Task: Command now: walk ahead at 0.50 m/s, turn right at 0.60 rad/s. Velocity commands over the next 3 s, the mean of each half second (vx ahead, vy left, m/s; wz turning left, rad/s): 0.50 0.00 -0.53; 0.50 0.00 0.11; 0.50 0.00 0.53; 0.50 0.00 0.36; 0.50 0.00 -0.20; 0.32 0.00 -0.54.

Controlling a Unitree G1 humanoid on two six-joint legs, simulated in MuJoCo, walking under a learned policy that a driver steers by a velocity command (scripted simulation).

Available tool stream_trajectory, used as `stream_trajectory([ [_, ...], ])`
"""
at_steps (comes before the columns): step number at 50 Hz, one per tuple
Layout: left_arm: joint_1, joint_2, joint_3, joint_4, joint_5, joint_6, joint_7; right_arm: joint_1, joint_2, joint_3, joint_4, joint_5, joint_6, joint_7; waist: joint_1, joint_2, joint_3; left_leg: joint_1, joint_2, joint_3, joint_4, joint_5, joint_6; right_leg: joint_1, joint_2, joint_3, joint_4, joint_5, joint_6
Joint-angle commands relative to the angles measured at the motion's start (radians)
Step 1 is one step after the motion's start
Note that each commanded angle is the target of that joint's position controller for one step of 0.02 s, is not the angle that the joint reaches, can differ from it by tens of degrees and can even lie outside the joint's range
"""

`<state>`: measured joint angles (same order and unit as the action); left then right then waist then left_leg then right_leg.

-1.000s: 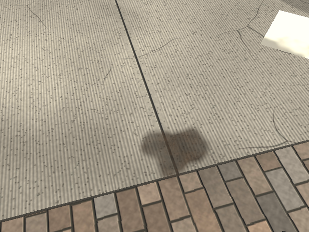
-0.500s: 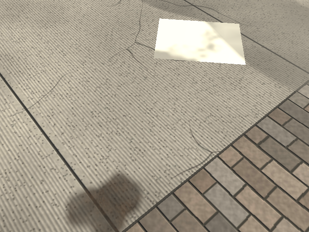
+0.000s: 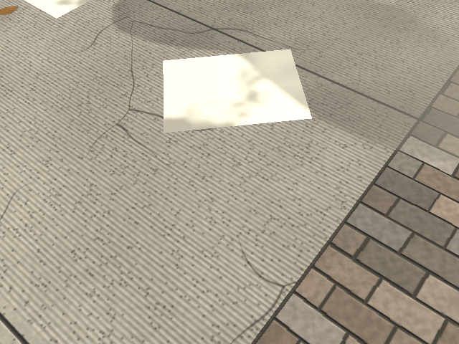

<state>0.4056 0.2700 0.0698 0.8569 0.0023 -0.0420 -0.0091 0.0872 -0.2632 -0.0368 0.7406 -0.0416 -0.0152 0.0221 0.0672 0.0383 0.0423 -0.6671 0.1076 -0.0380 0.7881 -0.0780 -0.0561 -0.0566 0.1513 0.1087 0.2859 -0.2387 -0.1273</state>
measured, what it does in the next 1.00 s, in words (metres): walks ahead: left foot, then right foot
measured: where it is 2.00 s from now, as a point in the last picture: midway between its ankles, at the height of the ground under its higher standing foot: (280, 174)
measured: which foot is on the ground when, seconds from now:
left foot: up 0.00-0.14, down 0.16-0.66, up 0.68-1.00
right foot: down 0.00-0.16, up 0.18-0.64, down 0.66-1.00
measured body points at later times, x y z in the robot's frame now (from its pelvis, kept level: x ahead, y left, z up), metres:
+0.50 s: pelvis +0.27 +0.03 +0.00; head +0.30 +0.03 +0.45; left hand +0.50 +0.23 -0.11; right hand +0.20 -0.24 -0.12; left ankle +0.24 +0.13 -0.74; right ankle +0.34 -0.14 -0.69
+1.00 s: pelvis +0.51 -0.09 +0.00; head +0.53 -0.10 +0.45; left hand +0.56 +0.17 -0.13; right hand +0.57 -0.36 -0.13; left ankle +0.66 +0.03 -0.68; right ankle +0.43 -0.14 -0.74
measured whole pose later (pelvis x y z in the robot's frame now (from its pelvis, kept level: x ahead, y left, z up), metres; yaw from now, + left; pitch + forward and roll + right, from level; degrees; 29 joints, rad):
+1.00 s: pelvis +0.51 -0.09 +0.00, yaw -9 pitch +0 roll -1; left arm 0.39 0.23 0.04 0.92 0.02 -0.09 0.01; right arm 0.22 -0.26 -0.06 0.86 -0.03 0.00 0.05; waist 0.02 0.04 0.03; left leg -0.66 0.09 0.01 0.91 -0.06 0.03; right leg 0.01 0.05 -0.20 0.22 -0.25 -0.07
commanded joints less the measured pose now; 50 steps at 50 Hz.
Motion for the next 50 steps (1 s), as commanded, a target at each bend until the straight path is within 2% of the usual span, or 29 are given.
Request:
stream_trajectory([
  [1,0.063,0.159,0.036,-0.041,0.005,-0.011,0.010,-0.142,-0.069,-0.007,-0.106,0.007,-0.021,0.004,0.023,-0.093,0.004,-0.020,-0.052,0.030,-0.093,0.053,0.006,0.036,-0.262,0.215,-0.026,0.421,-0.111],
  [4,0.065,0.176,0.039,-0.045,0.013,-0.009,0.022,-0.163,-0.087,-0.006,-0.129,0.014,-0.033,0.004,0.015,-0.109,0.005,0.058,-0.081,0.017,-0.184,0.016,0.030,0.065,-0.282,0.259,0.030,0.491,-0.087],
  [6,0.003,0.197,0.043,-0.062,0.016,-0.011,0.024,-0.051,-0.115,-0.016,-0.102,0.017,-0.042,-0.005,-0.048,-0.123,-0.020,0.263,-0.116,0.021,-0.252,-0.057,0.060,0.003,-0.272,0.265,0.103,0.584,-0.045],
  [7,-0.018,0.203,0.044,-0.067,0.014,-0.015,0.018,0.064,-0.139,-0.027,-0.067,0.017,-0.050,-0.016,-0.100,-0.104,-0.075,0.426,-0.142,0.037,-0.288,-0.077,0.078,-0.029,-0.237,0.251,0.221,0.658,-0.023],
  [8,-0.029,0.184,0.038,-0.070,0.004,-0.023,0.008,0.202,-0.178,-0.041,-0.039,0.006,-0.064,-0.030,-0.171,-0.044,-0.163,0.644,-0.071,-0.020,-0.336,-0.084,0.112,-0.118,-0.168,0.197,0.431,0.583,0.002],
  [9,0.008,0.089,0.013,-0.108,-0.020,-0.030,0.004,0.340,-0.263,-0.060,-0.045,-0.020,-0.066,-0.049,-0.199,0.097,-0.328,0.903,0.205,-0.327,-0.381,-0.323,0.172,-0.302,-0.082,0.097,0.738,0.210,0.035],
  [10,0.098,0.078,0.008,-0.128,-0.016,-0.023,0.006,0.287,-0.304,-0.069,-0.046,-0.017,-0.051,-0.043,-0.115,0.279,-0.360,0.949,0.358,-0.735,-0.513,-0.347,0.259,-0.524,0.006,0.022,0.898,-0.340,0.044],
  [11,0.063,0.139,0.016,-0.091,0.017,-0.005,0.014,0.216,-0.201,-0.053,-0.056,0.000,-0.042,-0.039,-0.091,0.102,-0.210,0.808,0.321,-0.667,-0.512,-0.456,0.256,-0.579,-0.093,0.029,0.972,-0.245,0.036],
  [12,-0.003,0.138,0.017,-0.090,0.023,0.000,0.002,0.160,-0.122,-0.034,-0.061,0.009,-0.041,-0.035,-0.089,0.006,-0.097,0.677,0.266,-0.497,-0.533,-0.410,0.238,-0.564,-0.125,0.013,0.945,-0.157,0.042],
  [13,-0.031,0.117,0.014,-0.094,0.023,0.005,-0.006,0.132,-0.093,-0.025,-0.057,0.007,-0.043,-0.033,-0.075,0.004,-0.051,0.602,0.215,-0.362,-0.559,-0.291,0.214,-0.541,-0.154,-0.001,0.904,-0.113,0.050],
  [14,-0.043,0.110,0.014,-0.097,0.033,0.015,-0.016,0.143,-0.087,-0.022,-0.042,0.009,-0.049,-0.035,-0.069,0.046,-0.029,0.559,0.182,-0.267,-0.574,-0.185,0.201,-0.525,-0.174,-0.012,0.880,-0.100,0.059],
  [16,-0.047,0.094,0.009,-0.103,0.036,0.035,-0.031,0.171,-0.091,-0.023,-0.017,0.019,-0.069,-0.029,-0.058,0.076,-0.030,0.529,0.157,-0.153,-0.591,-0.019,0.198,-0.507,-0.182,-0.031,0.875,-0.070,0.070],
  [19,-0.125,0.070,-0.001,-0.133,0.037,0.039,-0.043,0.216,-0.100,-0.028,0.017,0.024,-0.092,-0.016,-0.061,0.056,-0.023,0.545,0.156,-0.071,-0.626,0.092,0.224,-0.572,-0.185,-0.017,0.825,0.002,0.081],
  [24,-0.297,0.035,-0.027,-0.180,0.036,0.025,-0.055,0.255,-0.102,-0.027,0.064,0.025,-0.091,-0.007,-0.085,0.054,0.014,0.547,0.099,0.081,-0.650,0.171,0.210,-0.553,-0.178,-0.080,0.518,0.167,0.099],
  [28,-0.408,0.035,-0.042,-0.211,0.038,0.018,-0.058,0.338,-0.136,-0.032,0.115,0.029,-0.078,-0.011,-0.114,0.056,0.029,0.606,0.133,0.097,-0.629,0.236,0.204,-0.471,-0.177,-0.160,0.343,0.147,0.073],
  [30,-0.408,0.049,-0.040,-0.211,0.044,0.012,-0.049,0.359,-0.153,-0.035,0.139,0.028,-0.065,-0.015,-0.105,0.060,0.024,0.670,0.154,0.095,-0.571,0.361,0.200,-0.435,-0.162,-0.182,0.293,0.075,0.043],
  [31,-0.371,0.057,-0.036,-0.198,0.047,0.007,-0.042,0.360,-0.161,-0.036,0.148,0.028,-0.060,-0.017,-0.084,0.064,0.001,0.691,0.153,0.107,-0.498,0.502,0.194,-0.371,-0.137,-0.196,0.264,0.036,0.025],
  [32,-0.267,0.065,-0.029,-0.162,0.054,-0.004,-0.034,0.366,-0.157,-0.032,0.159,0.034,-0.053,-0.018,-0.032,0.046,-0.055,0.674,0.130,0.124,-0.357,0.605,0.182,-0.219,-0.111,-0.204,0.195,0.057,0.004],
  [33,-0.102,0.101,-0.012,-0.104,0.067,-0.016,-0.023,0.369,-0.135,-0.022,0.157,0.038,-0.052,-0.017,0.034,0.007,-0.156,0.570,0.087,0.144,-0.163,0.519,0.163,0.021,-0.136,-0.166,0.173,0.071,-0.022],
  [34,0.057,0.202,0.014,-0.083,0.089,-0.021,-0.004,0.367,-0.059,0.001,0.098,0.054,-0.056,-0.009,0.086,-0.155,-0.311,0.296,0.012,0.175,0.173,0.117,0.127,0.327,-0.430,0.171,0.143,-0.042,-0.093],
  [35,0.063,0.264,0.031,-0.083,0.055,-0.010,0.007,0.423,-0.042,-0.002,0.086,0.051,-0.051,-0.012,0.050,-0.273,-0.380,0.070,-0.136,0.106,0.418,-0.488,0.115,0.400,-0.622,0.524,0.023,0.021,-0.172],
  [36,0.005,0.211,0.022,-0.079,0.026,-0.008,0.012,0.332,-0.126,-0.029,0.095,0.036,-0.039,-0.021,0.048,-0.127,-0.249,0.010,-0.085,-0.013,0.461,-0.414,0.129,0.285,-0.561,0.400,0.023,0.035,-0.143],
  [37,-0.070,0.145,0.002,-0.077,0.023,-0.014,0.011,0.301,-0.100,-0.026,0.087,0.042,-0.044,-0.015,0.003,-0.123,-0.122,0.017,-0.048,-0.018,0.415,-0.328,0.135,0.147,-0.508,0.247,-0.011,0.094,-0.105],
  [38,-0.118,0.091,-0.011,-0.076,0.024,-0.023,0.007,0.302,-0.082,-0.025,0.103,0.043,-0.041,-0.012,-0.028,-0.108,-0.067,0.055,-0.023,-0.010,0.358,-0.275,0.131,0.055,-0.458,0.148,-0.054,0.133,-0.061],
  [40,-0.153,0.047,-0.024,-0.066,0.018,-0.038,0.011,0.346,-0.057,-0.025,0.135,0.017,-0.015,0.000,-0.075,-0.139,-0.027,0.129,-0.011,-0.003,0.321,-0.216,0.110,-0.051,-0.399,0.022,-0.109,0.185,-0.016],
  [42,-0.130,0.056,-0.020,-0.047,0.015,-0.058,0.012,0.327,-0.039,-0.030,0.131,0.017,0.000,0.012,-0.089,-0.122,-0.021,0.114,-0.017,0.004,0.325,-0.165,0.101,-0.059,-0.392,-0.039,-0.136,0.266,-0.018],
  [44,-0.108,0.067,-0.014,-0.029,0.012,-0.069,0.015,0.260,-0.029,-0.031,0.110,0.017,0.007,0.020,-0.088,-0.114,0.005,0.045,-0.006,0.008,0.305,-0.095,0.091,-0.050,-0.388,-0.100,-0.159,0.294,-0.019],
  [47,-0.072,0.056,-0.015,-0.004,0.014,-0.070,0.019,0.156,-0.023,-0.029,0.075,0.015,0.008,0.026,-0.074,-0.106,0.036,-0.031,-0.004,0.022,0.211,0.005,0.081,-0.025,-0.378,-0.175,-0.168,0.335,-0.021],
  [50,-0.052,0.061,-0.015,0.015,0.014,-0.069,0.023,0.048,-0.004,-0.015,0.038,0.013,0.003,0.036,-0.054,-0.103,0.058,0.000,-0.020,0.075,0.030,0.093,0.088,-0.011,-0.366,-0.249,-0.160,0.387,-0.012],
])
Next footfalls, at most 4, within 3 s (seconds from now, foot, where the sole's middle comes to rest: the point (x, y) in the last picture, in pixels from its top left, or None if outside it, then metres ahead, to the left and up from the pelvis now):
0.16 left None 0.28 0.13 -0.78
0.66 right None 0.47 -0.15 -0.78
1.20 left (274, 243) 0.78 -0.03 -0.78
1.72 right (310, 167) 1.11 -0.16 -0.78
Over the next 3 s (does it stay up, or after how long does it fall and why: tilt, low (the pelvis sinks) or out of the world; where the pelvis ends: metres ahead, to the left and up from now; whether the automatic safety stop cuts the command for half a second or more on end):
stays up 1.50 0.02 -0.01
